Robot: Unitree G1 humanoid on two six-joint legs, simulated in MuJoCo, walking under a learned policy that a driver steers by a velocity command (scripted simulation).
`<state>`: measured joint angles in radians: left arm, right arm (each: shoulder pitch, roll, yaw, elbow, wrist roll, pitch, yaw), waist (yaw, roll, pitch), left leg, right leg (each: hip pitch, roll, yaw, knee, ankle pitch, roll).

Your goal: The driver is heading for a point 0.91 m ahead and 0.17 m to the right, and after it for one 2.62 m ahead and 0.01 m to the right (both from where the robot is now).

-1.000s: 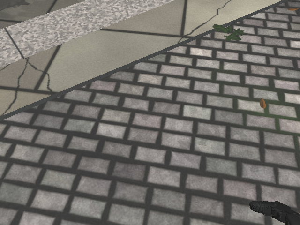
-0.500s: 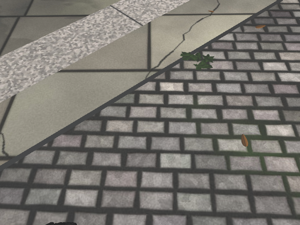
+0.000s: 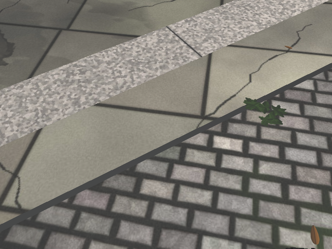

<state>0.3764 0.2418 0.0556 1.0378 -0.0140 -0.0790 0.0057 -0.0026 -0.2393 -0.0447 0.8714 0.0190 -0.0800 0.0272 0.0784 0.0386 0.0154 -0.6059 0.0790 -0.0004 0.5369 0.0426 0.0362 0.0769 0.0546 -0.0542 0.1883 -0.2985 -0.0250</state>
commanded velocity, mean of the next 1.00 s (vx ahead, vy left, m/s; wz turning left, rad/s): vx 0.50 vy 0.00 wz -0.27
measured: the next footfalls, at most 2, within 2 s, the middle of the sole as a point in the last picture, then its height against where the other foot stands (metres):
left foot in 0.08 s outside the picture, level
right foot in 0.64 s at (214, 237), level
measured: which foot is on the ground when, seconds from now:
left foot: up 0.00-0.06, down 0.08-0.66, up 0.68-1.00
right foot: down 0.00-0.08, up 0.10-0.62, down 0.64-1.00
